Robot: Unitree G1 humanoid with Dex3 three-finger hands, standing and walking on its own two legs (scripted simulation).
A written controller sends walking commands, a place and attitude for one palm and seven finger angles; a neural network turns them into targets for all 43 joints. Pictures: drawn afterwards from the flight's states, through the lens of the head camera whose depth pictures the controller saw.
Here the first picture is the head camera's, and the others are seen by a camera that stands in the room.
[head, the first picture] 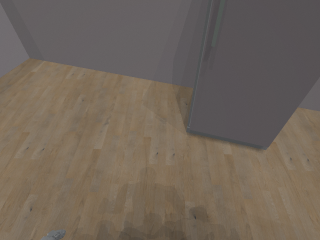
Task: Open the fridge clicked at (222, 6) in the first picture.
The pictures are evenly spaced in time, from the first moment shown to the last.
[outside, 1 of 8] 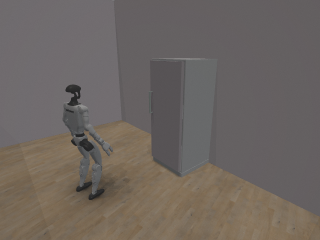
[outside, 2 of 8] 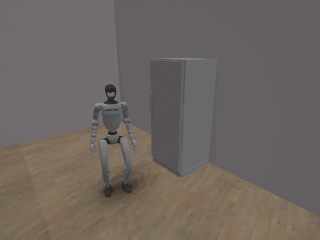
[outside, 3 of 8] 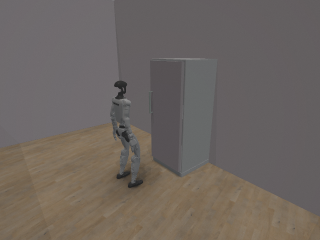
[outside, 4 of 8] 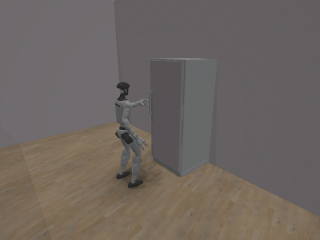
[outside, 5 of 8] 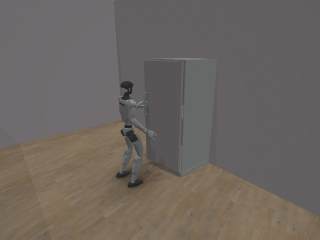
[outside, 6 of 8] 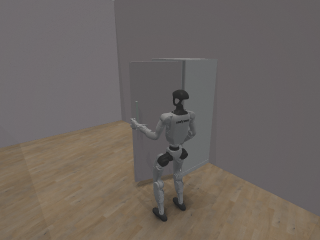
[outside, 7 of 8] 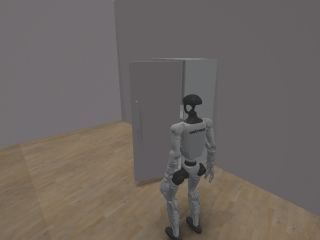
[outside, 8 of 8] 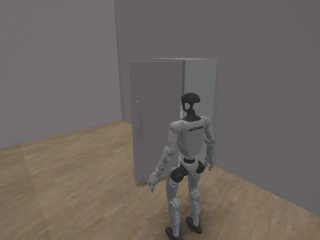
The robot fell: no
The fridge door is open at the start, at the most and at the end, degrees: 0 85 71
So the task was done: yes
